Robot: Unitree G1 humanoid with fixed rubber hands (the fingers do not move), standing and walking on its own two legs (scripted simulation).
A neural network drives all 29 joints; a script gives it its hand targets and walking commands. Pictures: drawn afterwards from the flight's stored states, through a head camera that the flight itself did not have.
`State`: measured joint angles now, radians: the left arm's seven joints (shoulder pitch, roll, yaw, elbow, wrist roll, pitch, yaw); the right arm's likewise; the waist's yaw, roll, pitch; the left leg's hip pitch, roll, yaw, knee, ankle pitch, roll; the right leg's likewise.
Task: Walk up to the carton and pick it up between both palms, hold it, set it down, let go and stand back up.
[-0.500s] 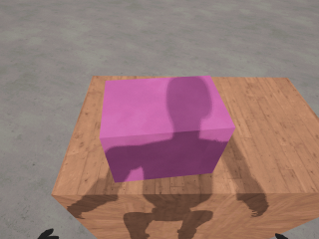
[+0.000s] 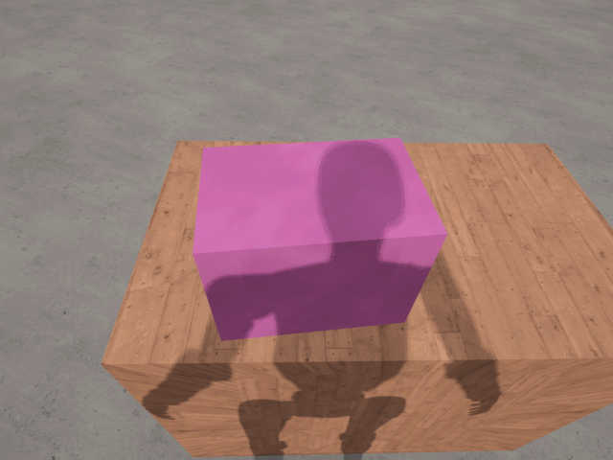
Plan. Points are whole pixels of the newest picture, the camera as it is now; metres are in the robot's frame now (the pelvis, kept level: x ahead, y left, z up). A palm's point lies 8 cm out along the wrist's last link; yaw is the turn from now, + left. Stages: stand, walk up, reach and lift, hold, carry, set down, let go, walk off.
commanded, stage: walk up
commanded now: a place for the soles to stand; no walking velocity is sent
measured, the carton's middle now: (309, 240) +0.43 +0.00 +0.03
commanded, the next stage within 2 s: stand in 0.48 s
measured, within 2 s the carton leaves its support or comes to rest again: neither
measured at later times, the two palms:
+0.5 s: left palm out of the picture +0.10 +0.32 -0.11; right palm out of the picture +0.06 -0.30 -0.11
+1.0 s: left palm out of the picture +0.10 +0.32 -0.12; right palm out of the picture +0.08 -0.29 -0.11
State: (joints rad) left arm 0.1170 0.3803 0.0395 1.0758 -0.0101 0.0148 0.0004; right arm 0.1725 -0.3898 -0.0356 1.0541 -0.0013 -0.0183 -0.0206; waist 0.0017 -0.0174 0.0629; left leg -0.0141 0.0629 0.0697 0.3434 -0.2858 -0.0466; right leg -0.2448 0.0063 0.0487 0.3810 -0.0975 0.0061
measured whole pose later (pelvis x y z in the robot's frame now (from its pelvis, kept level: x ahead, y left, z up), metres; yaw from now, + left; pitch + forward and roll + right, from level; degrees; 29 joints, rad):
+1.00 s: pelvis +0.01 +0.02 +0.00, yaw +0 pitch -4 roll +0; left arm 0.10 0.37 0.02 1.08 -0.01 0.00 0.03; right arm 0.14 -0.37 -0.04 1.07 0.00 0.00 -0.01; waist -0.01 -0.01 0.06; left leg 0.04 0.05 0.08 0.35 -0.32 -0.02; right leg -0.19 0.00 0.06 0.38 -0.12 0.03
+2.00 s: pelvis +0.00 +0.01 +0.00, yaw +4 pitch -3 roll -1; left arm 0.24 0.25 0.10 0.22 -0.02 0.38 0.05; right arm 0.28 -0.34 -0.11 0.47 0.05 -0.03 0.09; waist -0.01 0.01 0.07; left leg -0.04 0.06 0.01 0.43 -0.33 -0.04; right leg -0.22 -0.02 -0.01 0.42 -0.13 0.01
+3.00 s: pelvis +0.02 +0.03 +0.00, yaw +2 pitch -1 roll -2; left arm 0.27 0.15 -0.02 -0.01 -0.13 0.10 0.18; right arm 0.22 -0.52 -0.13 0.36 0.39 -0.14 0.24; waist -0.01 0.02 -0.01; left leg -0.02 0.05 0.04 0.36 -0.32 -0.02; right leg -0.18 -0.02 0.02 0.29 -0.09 0.01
